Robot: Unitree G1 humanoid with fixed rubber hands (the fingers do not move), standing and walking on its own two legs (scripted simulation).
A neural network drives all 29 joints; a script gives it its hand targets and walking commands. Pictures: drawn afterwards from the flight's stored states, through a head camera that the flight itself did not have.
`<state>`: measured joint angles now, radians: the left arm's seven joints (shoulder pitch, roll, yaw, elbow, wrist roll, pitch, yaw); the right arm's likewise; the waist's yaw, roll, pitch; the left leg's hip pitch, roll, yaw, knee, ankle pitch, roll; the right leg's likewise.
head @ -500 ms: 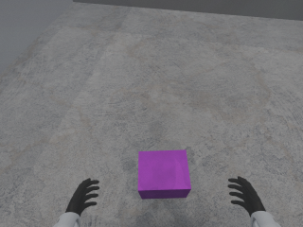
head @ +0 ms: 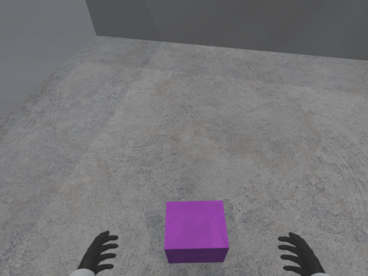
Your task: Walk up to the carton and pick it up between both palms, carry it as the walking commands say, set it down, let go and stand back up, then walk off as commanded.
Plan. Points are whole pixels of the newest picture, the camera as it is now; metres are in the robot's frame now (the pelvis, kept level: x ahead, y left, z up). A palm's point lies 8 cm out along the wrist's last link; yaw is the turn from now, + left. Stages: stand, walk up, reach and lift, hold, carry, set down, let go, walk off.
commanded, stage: stand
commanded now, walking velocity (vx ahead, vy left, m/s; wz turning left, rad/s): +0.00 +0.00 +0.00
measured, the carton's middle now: (195, 232) +0.44 +0.00 -0.65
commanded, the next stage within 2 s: walk off in 1.84 s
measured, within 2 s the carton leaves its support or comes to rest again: neither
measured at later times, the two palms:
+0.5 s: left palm (66, 270) +0.16 +0.29 -0.08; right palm out of the picture +0.15 -0.29 -0.08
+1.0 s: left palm out of the picture +0.12 +0.31 -0.09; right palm out of the picture +0.11 -0.30 -0.09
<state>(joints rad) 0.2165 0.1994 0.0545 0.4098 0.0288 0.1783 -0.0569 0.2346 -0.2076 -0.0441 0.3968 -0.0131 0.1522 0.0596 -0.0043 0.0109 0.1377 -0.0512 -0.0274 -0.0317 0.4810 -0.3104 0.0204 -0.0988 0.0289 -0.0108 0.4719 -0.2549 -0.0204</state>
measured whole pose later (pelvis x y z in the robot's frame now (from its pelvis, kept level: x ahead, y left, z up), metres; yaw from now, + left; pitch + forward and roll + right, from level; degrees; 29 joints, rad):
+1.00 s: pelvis +0.01 +0.01 +0.01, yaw -1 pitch -2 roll +0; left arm 0.14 0.37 0.01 0.96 0.02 -0.01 0.02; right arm 0.17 -0.37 -0.01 0.92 -0.03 -0.01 -0.02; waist 0.01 0.00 0.00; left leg -0.07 -0.04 -0.02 0.36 -0.25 0.03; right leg -0.14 0.02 0.01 0.37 -0.21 -0.01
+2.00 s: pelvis +0.00 +0.01 +0.01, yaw +0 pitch -2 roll +0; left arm 0.11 0.39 -0.01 1.07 0.01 -0.02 0.01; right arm 0.13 -0.39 0.00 1.03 -0.01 -0.02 -0.01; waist 0.01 0.00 0.02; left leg -0.06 -0.04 -0.02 0.31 -0.21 0.03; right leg -0.12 0.01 0.00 0.32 -0.16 -0.01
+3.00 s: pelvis -0.28 -0.15 +0.00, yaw +47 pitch +0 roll -4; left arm 0.10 0.34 0.09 0.78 0.02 0.10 0.02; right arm 0.21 -0.32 -0.09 0.80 -0.02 0.12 0.00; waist -0.03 -0.02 0.13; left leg -0.32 0.03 -0.16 0.61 -0.29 -0.03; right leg -0.59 -0.04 -0.02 1.24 -0.39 0.07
